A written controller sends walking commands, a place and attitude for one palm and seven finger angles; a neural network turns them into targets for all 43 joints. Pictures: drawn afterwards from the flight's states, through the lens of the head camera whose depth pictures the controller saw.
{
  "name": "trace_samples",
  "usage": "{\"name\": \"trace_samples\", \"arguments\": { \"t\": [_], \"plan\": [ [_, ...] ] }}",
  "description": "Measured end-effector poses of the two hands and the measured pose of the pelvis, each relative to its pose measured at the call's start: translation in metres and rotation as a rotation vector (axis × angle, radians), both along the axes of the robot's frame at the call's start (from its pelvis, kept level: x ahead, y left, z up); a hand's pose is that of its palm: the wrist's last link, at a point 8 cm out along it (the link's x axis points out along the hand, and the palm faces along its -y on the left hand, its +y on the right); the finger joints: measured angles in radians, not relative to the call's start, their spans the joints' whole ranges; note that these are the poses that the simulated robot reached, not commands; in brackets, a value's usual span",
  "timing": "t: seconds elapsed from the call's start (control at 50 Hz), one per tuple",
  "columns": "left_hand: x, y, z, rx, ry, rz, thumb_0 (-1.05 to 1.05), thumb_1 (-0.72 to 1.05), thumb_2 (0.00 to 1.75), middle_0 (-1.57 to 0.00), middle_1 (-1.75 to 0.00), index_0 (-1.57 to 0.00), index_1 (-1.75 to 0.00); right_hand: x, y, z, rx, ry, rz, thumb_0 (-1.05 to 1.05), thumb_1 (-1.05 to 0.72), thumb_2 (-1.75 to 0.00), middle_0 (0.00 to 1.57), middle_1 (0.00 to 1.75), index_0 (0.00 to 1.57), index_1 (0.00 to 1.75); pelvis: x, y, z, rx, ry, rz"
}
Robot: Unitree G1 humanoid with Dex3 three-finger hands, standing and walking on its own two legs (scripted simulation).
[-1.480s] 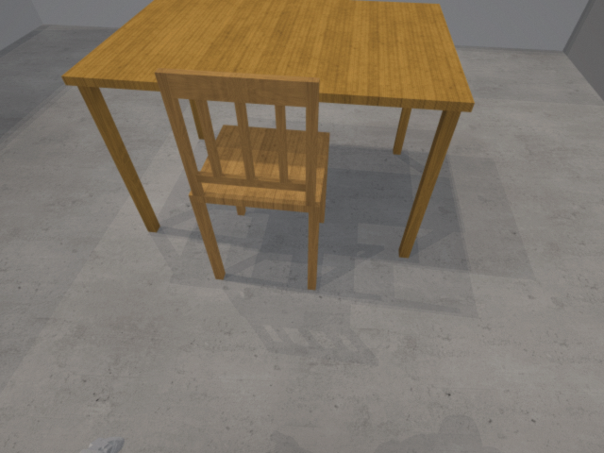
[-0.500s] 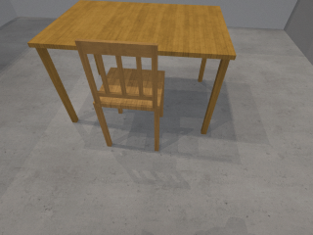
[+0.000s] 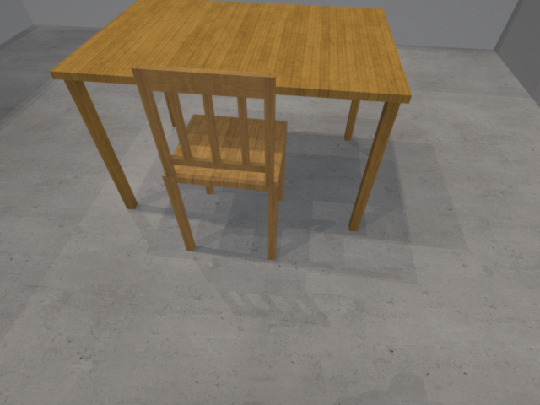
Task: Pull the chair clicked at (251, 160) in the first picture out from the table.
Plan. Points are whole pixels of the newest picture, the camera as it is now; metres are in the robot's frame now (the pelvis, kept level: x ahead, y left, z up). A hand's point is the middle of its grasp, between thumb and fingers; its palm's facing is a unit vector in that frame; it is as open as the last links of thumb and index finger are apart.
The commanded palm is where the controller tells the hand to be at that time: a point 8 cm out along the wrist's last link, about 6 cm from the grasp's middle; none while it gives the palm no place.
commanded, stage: take the last steps up to it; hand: left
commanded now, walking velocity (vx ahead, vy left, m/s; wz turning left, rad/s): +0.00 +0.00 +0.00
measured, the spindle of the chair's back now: (212, 129) +0.86 +0.23 -0.11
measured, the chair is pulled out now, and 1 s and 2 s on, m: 0.00 0.00 0.00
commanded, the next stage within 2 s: come to a stop and stand still in 1.14 s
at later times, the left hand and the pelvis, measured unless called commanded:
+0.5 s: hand out of the picture +0.05 +0.18 -0.20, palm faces -0.06 -0.99 -0.16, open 7.4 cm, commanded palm none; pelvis +0.08 +0.00 -0.02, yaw -5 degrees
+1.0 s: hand (176, 382) +0.20 +0.19 -0.21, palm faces +0.00 -0.99 -0.12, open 7.4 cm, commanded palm none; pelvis +0.26 +0.03 -0.03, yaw -5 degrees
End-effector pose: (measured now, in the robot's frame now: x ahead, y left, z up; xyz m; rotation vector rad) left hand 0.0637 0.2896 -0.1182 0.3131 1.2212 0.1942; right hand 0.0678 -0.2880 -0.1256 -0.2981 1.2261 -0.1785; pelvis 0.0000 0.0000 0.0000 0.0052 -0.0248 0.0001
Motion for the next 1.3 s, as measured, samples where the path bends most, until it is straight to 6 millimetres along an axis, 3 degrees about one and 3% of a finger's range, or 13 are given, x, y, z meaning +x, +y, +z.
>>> {"name": "trace_samples", "arguments": {
  "t": [0.2,0.44,0.5,0.58,0.62,0.66,0.7,0.82,0.92,0.98,1.04,1.14,1.3],
  "plan": [
    [-0.005,-0.008,-0.008,-0.019,0.026,0.014,0.0,0.9,0.9,-0.2,-0.3,-0.2,-0.3,-0.003,0.007,-0.005,0.014,0.019,-0.007,0.0,-0.9,-0.9,0.2,0.3,0.2,0.3,0.007,0.0,-0.002,-0.003,0.004,-0.009],
    [-0.031,-0.051,-0.05,-0.167,0.226,0.062,0.0,0.9,0.9,-0.2,-0.3,-0.2,-0.3,-0.039,0.059,-0.036,0.102,0.159,-0.138,0.0,-0.9,-0.9,0.2,0.3,0.2,0.3,0.06,0.007,-0.022,-0.007,0.016,-0.062],
    [-0.015,-0.061,-0.051,-0.173,0.271,0.034,0.0,0.9,0.9,-0.2,-0.3,-0.2,-0.3,-0.052,0.069,-0.039,0.124,0.188,-0.204,0.0,-0.9,-0.9,0.2,0.3,0.2,0.3,0.076,0.004,-0.024,0.001,0.008,-0.092],
    [0.037,-0.074,-0.052,-0.174,0.194,0.01,0.0,0.9,0.9,-0.2,-0.3,-0.2,-0.3,-0.071,0.077,-0.045,0.171,0.31,-0.241,0.0,-0.9,-0.9,0.2,0.3,0.2,0.3,0.098,-0.007,-0.029,-0.003,0.008,-0.081],
    [0.06,-0.078,-0.053,-0.168,0.112,0.032,0.0,0.9,0.9,-0.2,-0.3,-0.2,-0.3,-0.07,0.076,-0.047,0.19,0.374,-0.233,0.0,-0.9,-0.9,0.2,0.3,0.2,0.3,0.11,-0.012,-0.032,-0.01,0.002,-0.057],
    [0.073,-0.081,-0.048,-0.165,0.068,0.058,0.0,0.9,0.9,-0.2,-0.3,-0.2,-0.3,-0.053,0.072,-0.043,0.19,0.394,-0.218,0.0,-0.9,-0.9,0.2,0.3,0.2,0.3,0.123,-0.014,-0.028,-0.017,-0.001,-0.046],
    [0.08,-0.084,-0.042,-0.163,0.07,0.067,0.0,0.9,0.9,-0.2,-0.3,-0.2,-0.3,-0.022,0.067,-0.039,0.181,0.355,-0.204,0.01,-0.9,-0.9,0.2,0.3,0.2,0.3,0.136,-0.013,-0.021,-0.018,0.003,-0.047],
    [0.088,-0.086,-0.036,-0.195,0.184,0.06,0.0,0.9,0.9,-0.2,-0.3,-0.2,-0.3,0.106,0.057,-0.025,0.142,0.101,-0.171,0.01,-0.92,-0.9,0.2,0.3,0.2,0.3,0.178,-0.003,-0.009,-0.016,0.024,-0.061],
    [0.106,-0.07,-0.049,-0.225,0.255,0.096,0.0,0.9,0.9,-0.2,-0.3,-0.2,-0.3,0.203,0.057,-0.016,0.09,-0.044,-0.106,0.02,-0.94,-0.9,0.19,0.3,0.2,0.3,0.222,0.017,-0.017,-0.032,0.018,-0.064],
    [0.126,-0.051,-0.065,-0.23,0.292,0.101,0.0,0.9,0.9,-0.2,-0.3,-0.2,-0.3,0.246,0.066,-0.019,0.053,-0.118,-0.081,0.01,-0.93,-0.9,0.19,0.3,0.2,0.3,0.249,0.031,-0.031,-0.036,0.009,-0.076],
    [0.166,-0.033,-0.064,-0.21,0.269,0.079,0.0,0.9,0.9,-0.2,-0.3,-0.2,-0.3,0.26,0.079,-0.017,0.055,-0.114,-0.098,0.0,-0.92,-0.9,0.19,0.3,0.2,0.3,0.269,0.037,-0.027,-0.021,0.006,-0.089],
    [0.249,-0.017,-0.044,-0.182,0.137,0.036,0.0,0.91,0.9,-0.2,-0.3,-0.2,-0.3,0.257,0.098,-0.013,0.084,-0.023,-0.148,0.0,-0.94,-0.9,0.2,0.3,0.2,0.3,0.302,0.043,-0.01,-0.007,0.02,-0.095],
    [0.356,-0.028,-0.028,-0.153,0.025,-0.039,0.0,0.92,0.9,-0.2,-0.3,-0.2,-0.3,0.244,0.111,-0.023,0.151,0.131,-0.22,0.0,-0.93,-0.9,0.2,0.3,0.2,0.3,0.351,0.038,-0.006,0.007,0.014,-0.095]
  ]
}}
